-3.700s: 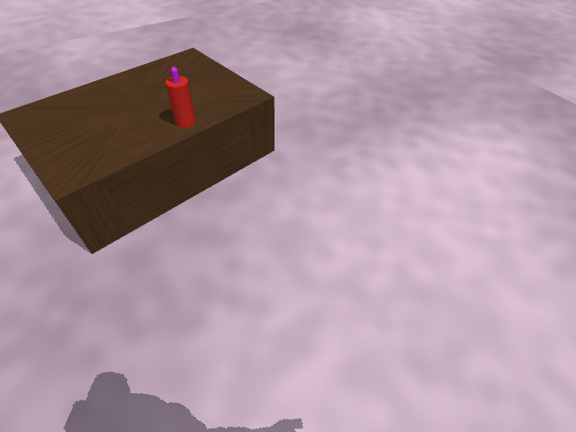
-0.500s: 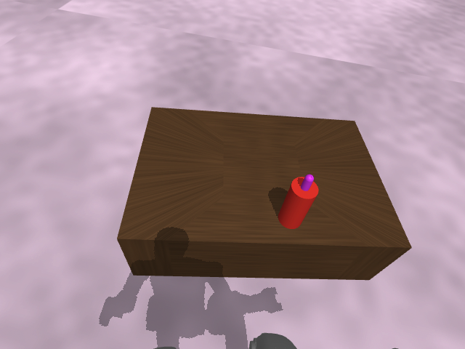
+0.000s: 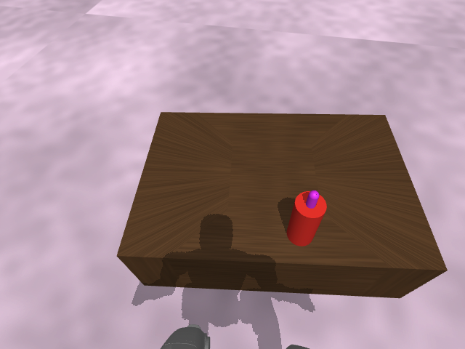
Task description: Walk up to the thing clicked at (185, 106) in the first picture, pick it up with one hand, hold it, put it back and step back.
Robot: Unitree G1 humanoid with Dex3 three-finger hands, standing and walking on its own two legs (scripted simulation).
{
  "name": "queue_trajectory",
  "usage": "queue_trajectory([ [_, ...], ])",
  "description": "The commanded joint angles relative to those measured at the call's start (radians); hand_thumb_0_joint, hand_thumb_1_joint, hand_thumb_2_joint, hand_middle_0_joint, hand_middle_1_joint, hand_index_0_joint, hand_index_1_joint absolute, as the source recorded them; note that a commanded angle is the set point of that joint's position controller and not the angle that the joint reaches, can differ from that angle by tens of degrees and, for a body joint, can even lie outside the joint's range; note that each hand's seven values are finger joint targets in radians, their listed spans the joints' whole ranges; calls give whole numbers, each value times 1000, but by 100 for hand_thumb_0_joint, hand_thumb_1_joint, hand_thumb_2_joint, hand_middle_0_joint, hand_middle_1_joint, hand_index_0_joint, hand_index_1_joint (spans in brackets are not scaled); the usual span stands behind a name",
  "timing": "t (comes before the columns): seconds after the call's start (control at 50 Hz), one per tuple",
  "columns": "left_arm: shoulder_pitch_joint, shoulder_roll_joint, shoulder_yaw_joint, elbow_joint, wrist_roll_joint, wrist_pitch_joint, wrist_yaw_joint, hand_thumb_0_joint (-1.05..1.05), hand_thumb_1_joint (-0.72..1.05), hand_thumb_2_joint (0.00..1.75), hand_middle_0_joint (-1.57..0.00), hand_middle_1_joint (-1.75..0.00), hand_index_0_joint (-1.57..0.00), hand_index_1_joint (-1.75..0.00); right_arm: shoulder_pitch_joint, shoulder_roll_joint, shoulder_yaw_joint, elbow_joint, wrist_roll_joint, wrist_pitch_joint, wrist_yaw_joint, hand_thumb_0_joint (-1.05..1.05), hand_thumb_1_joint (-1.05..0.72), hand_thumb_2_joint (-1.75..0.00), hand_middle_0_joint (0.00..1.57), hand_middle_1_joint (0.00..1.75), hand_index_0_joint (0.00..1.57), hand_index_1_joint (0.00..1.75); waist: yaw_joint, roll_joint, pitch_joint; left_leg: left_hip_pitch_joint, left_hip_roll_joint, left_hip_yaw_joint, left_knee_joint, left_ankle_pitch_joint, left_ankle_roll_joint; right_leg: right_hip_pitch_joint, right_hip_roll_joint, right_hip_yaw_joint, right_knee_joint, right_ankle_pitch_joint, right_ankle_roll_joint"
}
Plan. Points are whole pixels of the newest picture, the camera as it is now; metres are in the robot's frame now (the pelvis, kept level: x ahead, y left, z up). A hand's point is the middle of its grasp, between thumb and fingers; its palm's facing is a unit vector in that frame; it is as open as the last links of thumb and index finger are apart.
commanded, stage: walk up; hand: right
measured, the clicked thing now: (306, 215) +0.52 -0.18 -0.30
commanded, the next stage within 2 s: stand in 1.38 s
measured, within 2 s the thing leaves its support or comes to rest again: neither
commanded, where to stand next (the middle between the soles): +0.10 +0.03 m, yaw -1 degrees
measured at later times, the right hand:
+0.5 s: hand out of the picture +0.15 -0.22 -0.14, palm faces -0.06 +0.94 -0.34, open 7.4 cm
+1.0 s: hand out of the picture +0.13 -0.23 -0.13, palm faces +0.00 +0.94 -0.33, open 7.4 cm
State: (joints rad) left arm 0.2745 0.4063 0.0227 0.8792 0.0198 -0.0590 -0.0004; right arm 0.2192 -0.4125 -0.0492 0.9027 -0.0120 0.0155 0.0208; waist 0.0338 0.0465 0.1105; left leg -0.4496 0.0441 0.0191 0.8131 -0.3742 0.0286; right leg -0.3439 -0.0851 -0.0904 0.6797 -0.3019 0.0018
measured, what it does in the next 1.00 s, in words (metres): steps on the spot: left foot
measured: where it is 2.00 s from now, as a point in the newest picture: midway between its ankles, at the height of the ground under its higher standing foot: outside the picture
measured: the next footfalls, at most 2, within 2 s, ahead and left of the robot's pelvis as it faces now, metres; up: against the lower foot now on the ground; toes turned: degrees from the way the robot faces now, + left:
left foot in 0.06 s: +0.09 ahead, +0.14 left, +0.00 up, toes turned +2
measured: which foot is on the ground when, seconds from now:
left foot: up 0.00-0.04, down 0.06-1.00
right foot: down 0.00-1.00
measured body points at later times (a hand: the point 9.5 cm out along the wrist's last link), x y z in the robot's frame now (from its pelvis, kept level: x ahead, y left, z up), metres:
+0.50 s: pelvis +0.02 +0.03 +0.01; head +0.05 +0.03 +0.46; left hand +0.09 +0.34 -0.11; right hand +0.15 -0.27 -0.11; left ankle +0.05 +0.14 -0.72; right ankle +0.04 -0.12 -0.72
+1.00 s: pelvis +0.04 +0.03 +0.02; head +0.05 +0.03 +0.47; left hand +0.12 +0.34 -0.10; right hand +0.13 -0.27 -0.11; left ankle +0.05 +0.14 -0.72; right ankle +0.04 -0.12 -0.72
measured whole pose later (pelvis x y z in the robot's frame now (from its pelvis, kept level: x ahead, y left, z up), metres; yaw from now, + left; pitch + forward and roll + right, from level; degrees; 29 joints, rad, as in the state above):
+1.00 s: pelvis +0.04 +0.03 +0.02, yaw +0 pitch -2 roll +0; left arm 0.09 0.37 -0.01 1.14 0.02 -0.03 0.00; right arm 0.06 -0.36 -0.03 1.13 -0.01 0.02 0.03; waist 0.00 0.01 0.06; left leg -0.18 0.01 0.05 0.39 -0.18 0.01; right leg -0.14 -0.07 -0.03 0.37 -0.19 0.05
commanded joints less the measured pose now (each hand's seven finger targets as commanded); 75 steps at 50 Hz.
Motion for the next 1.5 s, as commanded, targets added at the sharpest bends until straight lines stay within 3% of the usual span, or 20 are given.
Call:
queue_trajectory([
  [0.0, -61, 288, 72, -70, -18, -7, 30, 0, 90, 90, -20, -30, -20, -30, 54, -176, -56, -38, -1, -26, -8, 0, -90, -90, 20, 30, 20, 30, -46, -198, -167, 177, -22, 23, -172, 125, 17, 20, -207, 177, -81, 399, -167],
  [0.02, -52, 265, 60, -63, -19, -2, 30, 0, 90, 90, -20, -30, -20, -30, 55, -194, -62, -30, -7, -32, -11, 0, -90, -90, 20, 30, 20, 30, -52, -156, -170, 225, -18, -6, -229, 161, 33, -23, -181, 159, -36, 320, -134],
  [0.04, -29, 226, 45, -62, -21, 4, 29, 0, 90, 90, -20, -30, -20, -30, 56, -246, -75, -34, -18, -35, -16, 0, -90, -90, 20, 30, 20, 30, -50, -22, -189, 276, 88, -174, -298, 209, 69, -100, -117, 115, 56, 170, -81],
  [0.06, -7, 186, 33, -51, -35, 11, 30, 0, 90, 90, -20, -30, -20, -30, -39, -290, -76, -59, -7, -37, -15, 0, -90, -90, 20, 30, 20, 30, -7, 127, -168, 219, 224, -373, -382, 130, 155, -123, 29, 22, 133, -89, -28],
  [0.08, -22, 223, 47, -12, -26, 19, 38, 0, 90, 90, -20, -30, -20, -30, -54, -288, -74, -51, 3, -33, -11, 0, -90, -90, 20, 30, 20, 30, -29, 121, -161, 147, 257, -393, -394, 72, 219, -51, 30, 38, 162, -253, -22],
  [0.12, -18, 206, 42, 18, -22, 14, 32, 0, 90, 90, -20, -30, -20, -30, -102, -228, -50, -46, 2, -27, -14, 0, -90, -90, 20, 30, 20, 30, -6, 74, -149, 109, 186, -277, -350, 118, 179, 8, 37, 51, 72, -189, -23],
  [0.16, 19, 218, 43, 62, -18, -2, 31, 0, 90, 90, -20, -30, -20, -30, -167, -206, -36, -41, 10, -18, -13, 0, -90, -90, 20, 30, 20, 30, 24, 76, -141, 38, 101, -157, -267, 123, 88, 119, 8, 88, -113, 13, -34],
  [0.2, -73, 284, 54, 49, -2, -8, 30, 0, 90, 90, -20, -30, -20, -30, -131, -178, -25, -17, 11, -13, -12, 0, -90, -90, 20, 30, 20, 30, -24, -50, -123, 79, 31, -103, -187, 42, 20, 35, -121, 286, -218, -48, -98],
  [0.22, -120, 287, 49, 48, -3, -8, 29, 0, 90, 90, -20, -30, -20, -30, -108, -178, -26, 8, 11, -13, -13, 0, -90, -90, 20, 30, 20, 30, -46, -60, -113, 145, 28, -96, -198, 45, 17, -18, -143, 298, -224, -45, -113],
  [0.24, -146, 267, 39, 42, -7, -9, 28, 0, 90, 90, -20, -30, -20, -30, -106, -190, -28, 22, 8, -18, -12, 0, -90, -90, 20, 30, 20, 30, -55, -32, -127, 205, 44, -113, -231, 93, 27, -38, -121, 256, -209, 3, -96],
  [0.3, -136, 222, 22, 83, -14, -10, 25, 0, 90, 90, -20, -30, -20, -30, -165, -192, -20, 42, 12, -29, -8, 0, -90, -90, 20, 30, 20, 30, -23, -18, -142, 199, 95, -161, -306, 191, 63, 45, -24, 125, -168, 103, -38],
  [0.36, -146, 222, 21, 112, -18, -12, 24, 0, 90, 90, -20, -30, -20, -30, -178, -181, -11, 67, 15, -30, -8, 0, -90, -90, 20, 30, 20, 30, -19, -37, -164, 208, 88, -132, -320, 286, 48, 123, -39, 136, -195, 182, -36],
  [0.48, -172, 200, 5, 150, -22, -2, 20, 0, 90, 90, -20, -30, -20, -30, -226, -182, -13, 104, 9, -23, -7, 0, -90, -90, 20, 30, 20, 30, -15, 1, -156, 230, 99, -146, -430, 153, 38, 142, -26, 113, -242, 113, -25],
  [0.64, -220, 203, 7, 184, -16, -2, 21, 0, 90, 90, -20, -30, -20, -30, -231, -171, -16, 145, 13, -22, -5, 0, -90, -90, 20, 30, 20, 30, -30, -49, -182, 312, 76, -86, -431, 308, 15, 192, -61, 128, -318, 255, -19],
  [0.74, -223, 192, 3, 196, -13, 8, 18, 0, 90, 90, -20, -30, -20, -30, -249, -169, -16, 153, 8, -18, -3, 0, -90, -90, 20, 30, 20, 30, -24, -27, -141, 293, 88, -106, -510, 156, 12, 177, -47, 120, -346, 143, -12],
  [0.82, -224, 189, 5, 203, -8, 10, 16, 0, 90, 90, -20, -30, -20, -30, -240, -173, -18, 157, 4, -21, -3, 0, -90, -90, 20, 30, 20, 30, -26, -21, -144, 284, 86, -104, -534, 129, 7, 202, -42, 112, -351, 160, -12],
  [0.94, -229, 190, 11, 201, -7, 8, 18, 0, 90, 90, -20, -30, -20, -30, -216, -170, -20, 165, 4, -24, -6, 0, -90, -90, 20, 30, 20, 30, -32, -33, -176, 329, 76, -74, -499, 281, 2, 221, -59, 122, -358, 243, -11],
  [1.32, -241, 182, 18, 194, -2, 18, 21, 0, 90, 90, -20, -30, -20, -30, -199, -163, -23, 168, 2, -18, -9, 0, -90, -90, 20, 30, 20, 30, -34, -48, -156, 347, 79, -64, -507, 275, 3, 203, -59, 128, -366, 231, -10],
  [1.36, -245, 163, 14, 205, -12, 24, 16, 0, 90, 90, -20, -30, -20, -30, -200, -132, -6, 169, 6, -32, -13, 0, -90, -90, 20, 30, 20, 30, -45, -90, -158, 353, 103, -93, -535, 365, -6, 212, -55, 127, -370, 241, -5],
  [1.48, -231, 161, 16, 207, -12, 27, 10, 0, 90, 90, -20, -30, -20, -30, -207, -150, -5, 179, 6, -44, -19, 0, -90, -90, 20, 30, 20, 30, -40, -48, -160, 370, 102, -80, -531, 389, -16, 238, -60, 132, -402, 237, -4],
])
